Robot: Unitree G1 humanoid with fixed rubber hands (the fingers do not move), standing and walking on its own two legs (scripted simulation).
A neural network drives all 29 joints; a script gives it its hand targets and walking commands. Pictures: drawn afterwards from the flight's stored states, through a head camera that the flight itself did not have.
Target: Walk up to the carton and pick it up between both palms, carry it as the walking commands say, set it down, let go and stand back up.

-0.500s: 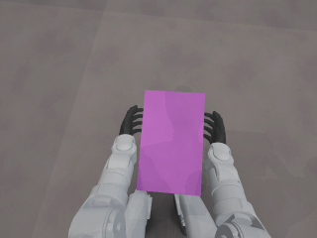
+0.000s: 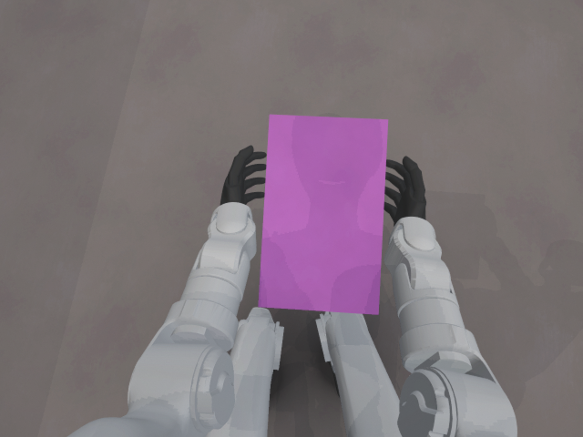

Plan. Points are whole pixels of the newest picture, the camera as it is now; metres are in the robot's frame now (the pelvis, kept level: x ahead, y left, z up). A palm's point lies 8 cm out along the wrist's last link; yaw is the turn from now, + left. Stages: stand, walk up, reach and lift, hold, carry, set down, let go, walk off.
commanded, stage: set down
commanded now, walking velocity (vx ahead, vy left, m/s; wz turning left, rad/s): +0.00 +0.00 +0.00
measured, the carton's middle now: (318, 217) +0.42 -0.05 -0.17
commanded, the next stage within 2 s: none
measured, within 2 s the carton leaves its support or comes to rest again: neither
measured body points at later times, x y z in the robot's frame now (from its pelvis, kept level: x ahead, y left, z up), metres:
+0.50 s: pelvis -0.01 +0.00 -0.07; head +0.26 -0.01 +0.29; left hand +0.47 +0.06 -0.19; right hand +0.43 -0.18 -0.18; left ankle +0.08 +0.11 -0.56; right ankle +0.10 -0.12 -0.56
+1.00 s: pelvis -0.02 +0.00 -0.14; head +0.29 -0.02 +0.19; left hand +0.49 +0.06 -0.27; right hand +0.46 -0.18 -0.27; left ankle +0.08 +0.11 -0.56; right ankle +0.10 -0.12 -0.56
